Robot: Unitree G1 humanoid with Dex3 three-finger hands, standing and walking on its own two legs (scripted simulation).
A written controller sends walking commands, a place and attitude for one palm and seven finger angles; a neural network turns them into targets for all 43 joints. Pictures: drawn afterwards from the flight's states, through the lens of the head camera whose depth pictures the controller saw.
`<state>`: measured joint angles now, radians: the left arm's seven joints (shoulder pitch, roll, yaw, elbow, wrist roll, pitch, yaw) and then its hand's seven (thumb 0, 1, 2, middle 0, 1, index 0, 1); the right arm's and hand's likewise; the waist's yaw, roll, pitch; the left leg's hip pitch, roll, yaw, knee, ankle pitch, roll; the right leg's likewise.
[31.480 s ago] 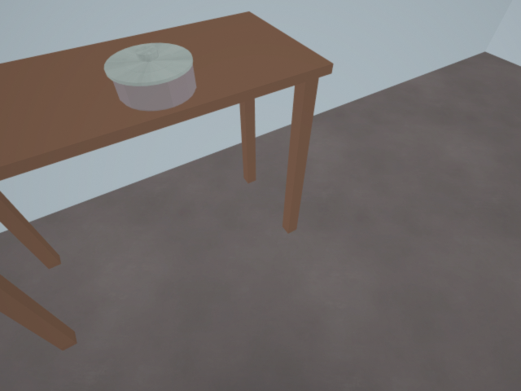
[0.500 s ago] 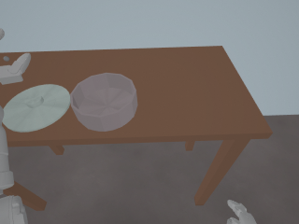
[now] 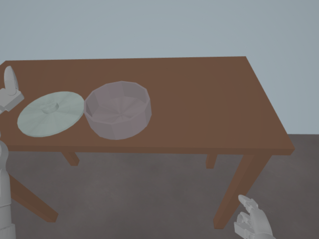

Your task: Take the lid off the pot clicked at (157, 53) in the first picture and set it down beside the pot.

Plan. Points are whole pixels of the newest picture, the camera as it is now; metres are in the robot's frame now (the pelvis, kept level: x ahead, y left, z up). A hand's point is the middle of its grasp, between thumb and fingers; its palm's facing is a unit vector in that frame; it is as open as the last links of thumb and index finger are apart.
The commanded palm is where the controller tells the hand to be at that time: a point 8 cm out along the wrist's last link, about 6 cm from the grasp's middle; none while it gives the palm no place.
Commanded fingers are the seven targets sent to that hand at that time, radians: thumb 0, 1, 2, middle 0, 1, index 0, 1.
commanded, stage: draw the hand back to the body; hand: left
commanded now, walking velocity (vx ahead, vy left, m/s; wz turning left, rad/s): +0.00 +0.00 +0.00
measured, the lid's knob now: (49, 106) +0.44 +0.41 +0.09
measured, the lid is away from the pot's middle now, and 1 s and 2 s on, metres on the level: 0.23 0.23 0.23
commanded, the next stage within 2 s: step back with the hand held close in 0.86 s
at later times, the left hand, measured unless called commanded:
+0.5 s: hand out of the picture +0.21 +0.27 +0.27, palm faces +0.48 -0.83 -0.27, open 7.4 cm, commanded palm +0.15 +0.31 +0.27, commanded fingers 0.00 0.90 0.90 -0.20 -0.30 -0.20 -0.30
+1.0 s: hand out of the picture +0.16 +0.27 +0.27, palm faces +0.49 -0.82 -0.30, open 7.4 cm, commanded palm +0.10 +0.32 +0.27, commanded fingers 0.00 0.90 0.90 -0.20 -0.30 -0.20 -0.30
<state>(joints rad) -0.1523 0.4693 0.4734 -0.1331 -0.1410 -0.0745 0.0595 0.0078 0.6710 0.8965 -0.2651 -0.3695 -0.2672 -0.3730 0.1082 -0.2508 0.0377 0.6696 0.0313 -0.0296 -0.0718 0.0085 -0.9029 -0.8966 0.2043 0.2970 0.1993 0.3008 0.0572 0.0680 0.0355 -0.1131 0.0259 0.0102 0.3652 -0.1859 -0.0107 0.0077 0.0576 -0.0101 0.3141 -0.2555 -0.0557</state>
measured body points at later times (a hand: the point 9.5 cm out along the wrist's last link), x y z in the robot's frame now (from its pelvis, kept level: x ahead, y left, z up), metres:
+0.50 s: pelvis -0.01 +0.02 +0.00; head -0.03 +0.00 +0.45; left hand +0.18 +0.31 +0.29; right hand +0.19 -0.20 -0.09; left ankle +0.01 +0.13 -0.75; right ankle -0.05 -0.08 -0.75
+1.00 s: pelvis -0.02 +0.04 +0.00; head -0.06 +0.02 +0.45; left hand +0.12 +0.31 +0.28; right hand +0.19 -0.16 -0.07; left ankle +0.01 +0.13 -0.75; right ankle -0.05 -0.08 -0.75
